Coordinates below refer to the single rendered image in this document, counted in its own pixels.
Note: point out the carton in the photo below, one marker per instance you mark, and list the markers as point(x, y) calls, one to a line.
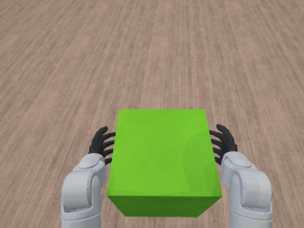
point(163, 164)

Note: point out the left robot forearm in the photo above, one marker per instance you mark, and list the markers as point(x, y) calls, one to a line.
point(81, 200)

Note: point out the right robot forearm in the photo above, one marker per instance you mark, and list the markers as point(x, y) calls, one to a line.
point(250, 192)

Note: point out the robot right hand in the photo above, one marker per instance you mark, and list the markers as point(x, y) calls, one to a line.
point(226, 143)

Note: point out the robot left hand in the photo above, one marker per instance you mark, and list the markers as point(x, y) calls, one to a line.
point(98, 145)

